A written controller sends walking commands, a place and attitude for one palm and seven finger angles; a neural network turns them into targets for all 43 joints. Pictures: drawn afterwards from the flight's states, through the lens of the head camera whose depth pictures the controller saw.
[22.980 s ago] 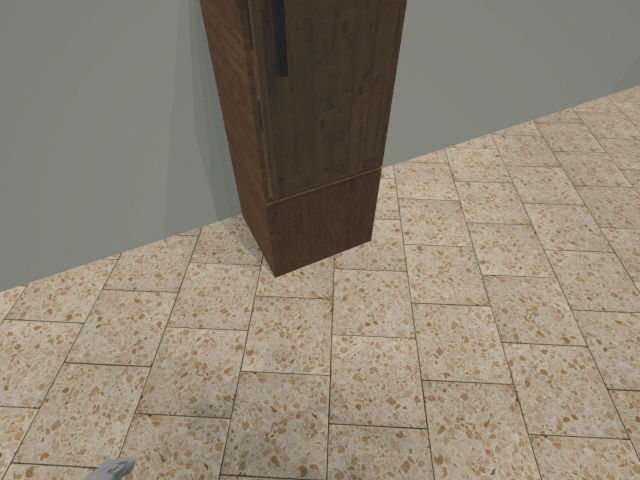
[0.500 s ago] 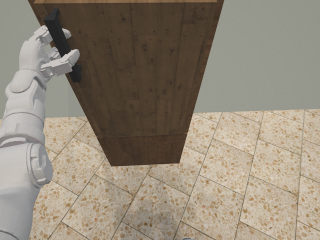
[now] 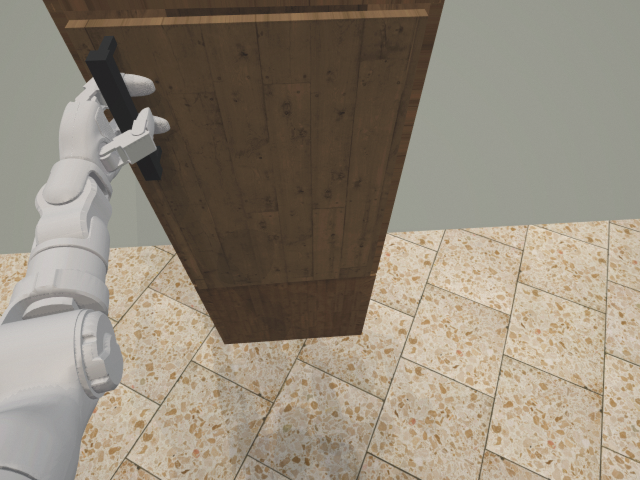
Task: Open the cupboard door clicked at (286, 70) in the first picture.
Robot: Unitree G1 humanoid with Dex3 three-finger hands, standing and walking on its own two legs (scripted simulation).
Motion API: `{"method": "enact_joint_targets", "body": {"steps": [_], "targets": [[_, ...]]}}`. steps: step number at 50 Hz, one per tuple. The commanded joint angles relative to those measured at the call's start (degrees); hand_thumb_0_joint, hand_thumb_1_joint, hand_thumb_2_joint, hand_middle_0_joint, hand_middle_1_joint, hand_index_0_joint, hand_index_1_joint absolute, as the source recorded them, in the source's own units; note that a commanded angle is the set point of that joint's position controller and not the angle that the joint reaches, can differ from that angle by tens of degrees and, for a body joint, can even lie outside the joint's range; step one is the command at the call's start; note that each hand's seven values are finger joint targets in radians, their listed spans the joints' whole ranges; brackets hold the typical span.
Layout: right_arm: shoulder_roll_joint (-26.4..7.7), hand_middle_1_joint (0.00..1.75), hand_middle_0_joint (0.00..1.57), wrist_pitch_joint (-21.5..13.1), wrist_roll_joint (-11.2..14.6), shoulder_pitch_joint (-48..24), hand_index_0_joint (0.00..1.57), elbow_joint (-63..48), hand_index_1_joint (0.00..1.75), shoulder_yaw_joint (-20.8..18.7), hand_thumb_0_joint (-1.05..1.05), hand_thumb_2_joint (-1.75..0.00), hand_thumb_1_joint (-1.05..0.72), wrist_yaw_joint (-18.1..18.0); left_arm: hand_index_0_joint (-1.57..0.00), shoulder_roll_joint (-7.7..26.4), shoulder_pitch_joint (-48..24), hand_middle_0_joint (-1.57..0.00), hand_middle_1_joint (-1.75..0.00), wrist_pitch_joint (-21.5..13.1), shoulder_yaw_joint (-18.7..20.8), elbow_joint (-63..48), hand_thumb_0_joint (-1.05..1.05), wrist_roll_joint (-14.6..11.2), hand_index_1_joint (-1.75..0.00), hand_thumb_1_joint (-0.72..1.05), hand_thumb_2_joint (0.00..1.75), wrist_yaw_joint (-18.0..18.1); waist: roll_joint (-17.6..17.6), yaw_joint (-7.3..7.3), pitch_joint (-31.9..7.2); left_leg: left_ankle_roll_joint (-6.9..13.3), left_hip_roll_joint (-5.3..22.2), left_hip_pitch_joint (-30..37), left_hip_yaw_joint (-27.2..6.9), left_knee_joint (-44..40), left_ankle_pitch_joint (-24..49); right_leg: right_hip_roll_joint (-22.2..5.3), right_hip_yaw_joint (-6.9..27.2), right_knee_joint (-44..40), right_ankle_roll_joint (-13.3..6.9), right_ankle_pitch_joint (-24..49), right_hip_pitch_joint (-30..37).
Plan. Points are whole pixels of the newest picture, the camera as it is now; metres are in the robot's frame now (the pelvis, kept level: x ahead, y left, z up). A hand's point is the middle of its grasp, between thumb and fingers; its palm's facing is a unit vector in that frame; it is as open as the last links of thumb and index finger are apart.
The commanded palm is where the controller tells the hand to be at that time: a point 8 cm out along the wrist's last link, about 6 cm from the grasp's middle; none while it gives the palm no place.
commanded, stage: pull the door open along its arc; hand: left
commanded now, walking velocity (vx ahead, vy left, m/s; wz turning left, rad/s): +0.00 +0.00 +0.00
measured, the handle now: (133, 114) +0.54 +0.20 +0.16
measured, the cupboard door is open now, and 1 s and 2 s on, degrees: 1 40 39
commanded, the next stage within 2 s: open thumb and fingers to let go in 0.72 s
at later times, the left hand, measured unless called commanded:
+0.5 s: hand (190, 252) +0.32 +0.10 +0.17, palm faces +0.25 -0.97 +0.07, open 6.1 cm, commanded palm +0.26 +0.18 +0.16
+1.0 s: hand (241, 284) +0.28 +0.06 +0.17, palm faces +0.38 -0.92 -0.01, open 6.3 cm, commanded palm +0.23 +0.10 +0.16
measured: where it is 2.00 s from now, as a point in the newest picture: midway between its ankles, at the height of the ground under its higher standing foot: outside the picture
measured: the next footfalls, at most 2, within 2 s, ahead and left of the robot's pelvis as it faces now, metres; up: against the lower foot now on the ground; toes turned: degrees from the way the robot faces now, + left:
none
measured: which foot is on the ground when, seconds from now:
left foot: down 0.00-1.00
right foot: down 0.00-1.00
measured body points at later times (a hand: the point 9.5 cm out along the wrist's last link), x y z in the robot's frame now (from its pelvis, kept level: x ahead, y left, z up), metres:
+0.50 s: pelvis +0.00 -0.02 +0.01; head -0.02 -0.05 +0.46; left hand +0.30 +0.16 +0.17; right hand +0.22 -0.22 -0.06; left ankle -0.03 +0.10 -0.73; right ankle +0.01 -0.11 -0.73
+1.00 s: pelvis -0.01 -0.05 +0.01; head -0.03 -0.09 +0.46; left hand +0.25 +0.10 +0.17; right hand +0.20 -0.24 -0.09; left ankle -0.03 +0.09 -0.73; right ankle +0.01 -0.11 -0.73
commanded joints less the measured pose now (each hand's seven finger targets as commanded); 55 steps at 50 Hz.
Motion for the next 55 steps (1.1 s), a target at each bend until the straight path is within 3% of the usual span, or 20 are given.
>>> {"method": "enact_joint_targets", "body": {"steps": [1,7,12,13,14,15,16,17,20,21,24,26,32,36,40,41,45,46,49,55], "targets": [[-9.16,0.30,0.20,-1.55,0.77,1.80,0.20,-6.93,0.30,-3.92,0.00,-0.90,-0.90,-0.62,-0.40,13.53,-16.39,-0.40,-1.35,-2.74,2.20,-19.06,0.00,-2.54,-1.35,0.90,0.90,-0.59,-0.10,3.89,-23.95,0.39,-0.05,12.14,-4.20,-3.02,29.51,0.99,0.80,-0.74,-0.83,24.89,17.21],[-7.55,0.30,0.20,-1.67,1.71,-3.98,0.20,-10.04,0.30,-4.06,0.00,-0.90,-0.90,-0.08,-0.40,9.15,-0.39,-0.40,-1.35,0.86,1.36,-36.35,0.00,-4.97,-1.35,0.90,0.90,-0.69,0.67,7.34,-22.39,0.39,0.08,14.42,-2.91,-4.96,35.11,0.24,1.05,-1.64,-0.84,30.33,22.86],[-6.12,0.30,0.20,-2.05,2.59,-10.72,0.20,-12.66,0.30,-3.59,0.00,-0.90,-0.90,0.19,-0.40,2.28,16.58,-0.40,-1.35,5.61,-1.58,-50.56,0.00,-6.68,-1.35,0.90,0.90,0.52,-1.76,9.30,-17.37,0.36,-0.13,15.20,-1.91,-7.27,31.86,-0.41,0.52,-3.05,-0.77,30.05,25.42],[-4.18,0.30,0.20,-2.51,2.57,-13.66,0.20,-13.00,0.30,-3.45,0.00,-0.90,-0.90,0.57,-0.40,1.45,15.42,-0.40,-1.35,7.01,5.65,-57.49,0.00,-9.25,-1.35,0.90,0.90,9.12,-1.77,13.56,-17.00,-0.37,-0.86,13.32,-2.30,-7.51,28.74,-0.12,-0.13,-4.04,-0.63,26.18,25.10],[-3.63,0.30,0.20,-2.70,2.28,-15.84,0.20,-12.57,0.30,-3.21,0.00,-0.90,-0.90,0.96,-0.40,-6.19,19.65,-0.40,-1.35,8.70,-0.70,-59.97,0.00,-8.36,-1.35,0.90,0.90,12.97,-0.61,11.99,-14.40,-0.81,-0.65,14.46,-2.07,-8.57,26.30,-0.10,-0.36,-4.69,-0.60,23.39,23.86],[-3.58,0.30,0.20,-2.89,2.36,-16.73,0.20,-12.26,0.30,-3.23,0.00,-0.90,-0.90,1.17,-0.40,-8.42,21.72,-0.40,-1.35,9.59,-1.84,-62.93,0.00,-8.07,-1.35,0.90,0.90,15.66,-2.92,11.49,-12.29,-1.21,-0.45,14.23,-2.50,-9.27,24.92,-0.15,-0.99,-5.35,-0.65,21.65,23.12],[-3.48,0.30,0.20,-2.82,2.11,-18.03,0.20,-12.26,0.30,-3.27,0.00,-0.90,-0.90,1.28,-0.40,-9.48,24.79,-0.40,-1.35,10.46,-3.38,-65.86,0.00,-6.78,-1.35,0.90,0.90,18.14,-4.42,11.41,-11.40,-0.95,-0.34,14.47,-2.44,-9.25,23.79,-0.29,-0.90,-5.53,-0.52,20.36,23.40],[-3.23,0.30,0.20,-2.40,1.84,-18.83,0.20,-12.15,0.30,-3.29,0.00,-0.90,-0.90,1.31,-0.40,-9.48,29.07,-0.40,-1.35,11.85,-2.82,-68.44,0.00,-5.75,-1.35,0.90,0.90,20.75,-3.62,12.21,-12.09,-0.92,-0.44,14.96,-2.21,-9.59,23.72,-0.51,-0.60,-5.39,-0.58,20.89,24.50],[-1.77,0.30,0.20,-0.87,0.91,-21.86,0.20,-12.51,0.30,-2.59,0.00,-0.90,-0.90,1.05,-0.40,-13.16,31.64,-0.40,-1.35,16.19,-7.70,-79.11,0.00,-1.37,-1.35,0.90,0.90,27.57,-3.06,12.06,-12.37,-1.09,-0.83,16.41,-2.08,-10.24,22.64,-1.21,0.06,-6.04,-0.57,20.52,26.61],[-1.61,0.30,0.20,-0.11,0.60,-22.77,0.20,-12.31,0.30,-2.56,0.00,-0.90,-0.90,0.71,-0.40,-13.55,34.00,-0.40,-1.35,17.91,-8.32,-79.85,0.00,-0.08,-1.35,0.90,0.90,29.65,-4.68,11.91,-11.01,-0.97,-0.71,16.41,-2.33,-10.34,21.23,-1.36,0.35,-6.86,-0.44,18.92,26.79],[-0.11,0.30,0.20,1.95,0.00,-26.02,0.20,-12.56,0.30,-1.54,0.00,-0.90,-0.90,0.05,-0.40,-17.40,36.52,-0.40,-1.35,22.79,-11.74,-85.06,0.00,1.97,-1.35,0.90,0.90,34.79,-5.60,12.02,-8.41,-0.83,-1.08,17.13,-2.59,-11.29,18.09,-1.72,1.37,-9.48,-0.37,14.95,26.96],[0.41,0.30,0.20,3.42,-0.55,-27.57,0.20,-12.16,0.30,-1.36,0.00,-0.90,-0.90,-0.43,-0.40,-17.80,40.00,-0.40,-1.35,24.88,-12.12,-86.49,0.00,3.21,-1.35,0.90,0.90,37.54,-7.43,12.32,-6.89,-0.63,-1.08,17.67,-2.73,-11.04,17.19,-2.03,2.29,-11.63,-0.43,12.80,27.30],[1.99,0.30,0.20,6.93,-1.33,-29.42,0.20,-13.04,0.30,-0.55,0.00,-0.90,-0.90,0.05,-0.40,-23.55,51.90,-0.40,-1.35,26.73,-19.62,-93.24,0.00,5.46,-1.35,0.90,0.90,38.62,-4.70,12.86,-5.34,-0.66,-1.39,18.12,-2.81,-10.88,19.91,-2.22,3.17,-11.02,-1.02,18.64,28.55],[2.46,0.30,0.20,7.08,-1.77,-30.57,0.20,-13.01,0.30,-0.30,0.00,-0.90,-0.90,-0.20,-0.40,-26.28,46.54,-0.40,-1.35,26.75,-24.80,-95.08,0.00,6.66,-1.35,0.90,0.90,38.53,-5.22,11.33,-3.58,-0.35,-1.54,18.95,-3.70,-9.85,18.71,-2.63,3.92,-11.64,-0.54,18.37,26.75],[2.52,0.30,0.20,5.64,-2.26,-30.78,0.20,-12.64,0.30,-0.35,0.00,-0.90,-0.90,-0.20,-0.40,-30.59,43.25,-0.40,-1.35,25.96,-30.05,-94.68,0.00,7.18,-1.35,0.90,0.90,39.56,-7.34,10.30,-4.77,-0.26,-1.90,19.74,-4.52,-8.50,17.24,-3.76,4.51,-11.92,0.33,17.51,25.97],[2.43,0.30,0.20,5.51,-2.12,-30.73,0.20,-11.57,0.30,-0.23,0.00,-0.90,-0.90,-0.48,-0.40,-30.24,38.43,-0.40,-1.35,25.98,-29.84,-91.72,0.00,7.36,-1.35,0.90,0.90,40.19,-7.05,9.40,-3.01,-0.23,-2.03,19.62,-4.83,-8.61,15.96,-3.53,4.05,-12.40,0.04,14.25,24.09],[2.72,0.30,0.20,4.76,-2.35,-31.09,0.20,-10.98,0.30,-0.42,0.00,-0.90,-0.90,-1.56,-0.38,-27.82,37.17,-0.38,-1.32,24.73,-27.34,-88.68,0.00,7.45,-1.32,0.62,0.78,40.22,-8.94,10.85,-5.01,-0.09,-2.68,19.27,-4.83,-8.60,13.47,-4.82,6.63,-14.97,0.64,8.95,25.64],[2.67,0.30,0.20,4.87,-2.12,-31.14,0.20,-10.53,0.30,-0.48,0.00,-0.90,-0.90,-1.65,-0.38,-27.94,36.48,-0.38,-1.31,24.57,-27.51,-87.63,0.00,7.40,-1.31,0.55,0.75,40.02,-7.19,10.92,-4.91,-0.20,-2.71,19.50,-4.86,-9.07,12.93,-4.69,6.26,-15.14,0.24,7.20,25.31],[2.59,0.30,0.20,4.21,-2.17,-30.74,0.20,-10.59,0.30,-0.50,0.00,-0.90,-0.90,-1.94,-0.36,-28.88,35.06,-0.36,-1.29,23.61,-27.82,-87.06,0.00,6.14,-1.29,0.34,0.66,39.37,-9.07,10.90,-6.51,-0.18,-2.55,20.18,-5.20,-9.86,13.83,-4.45,5.21,-14.34,0.43,9.10,26.82],[2.32,0.30,0.20,3.50,-2.10,-30.57,0.20,-10.04,0.30,-0.56,0.00,-0.90,-0.90,-2.16,-0.33,-28.44,32.59,-0.33,-1.24,23.00,-26.82,-84.48,0.00,5.34,-1.24,-0.08,0.48,38.84,-8.18,10.93,-4.99,-0.24,-2.65,19.82,-4.98,-10.03,12.73,-4.73,5.72,-15.76,0.65,6.76,26.04]]}}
